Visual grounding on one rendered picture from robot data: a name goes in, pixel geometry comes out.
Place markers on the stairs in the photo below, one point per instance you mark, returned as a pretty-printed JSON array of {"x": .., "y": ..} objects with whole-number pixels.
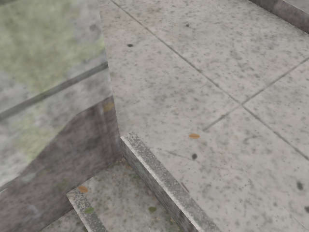
[{"x": 123, "y": 197}]

